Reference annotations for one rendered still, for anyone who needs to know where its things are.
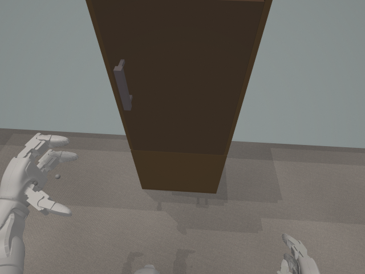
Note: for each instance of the robot right hand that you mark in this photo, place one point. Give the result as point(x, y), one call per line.
point(303, 265)

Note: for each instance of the robot left forearm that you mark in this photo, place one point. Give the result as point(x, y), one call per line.
point(12, 224)

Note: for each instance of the robot left hand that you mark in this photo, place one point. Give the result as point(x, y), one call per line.
point(21, 172)

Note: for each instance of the cupboard door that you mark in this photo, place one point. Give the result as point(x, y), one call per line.
point(185, 63)

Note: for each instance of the handle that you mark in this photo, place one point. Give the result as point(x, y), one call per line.
point(126, 98)

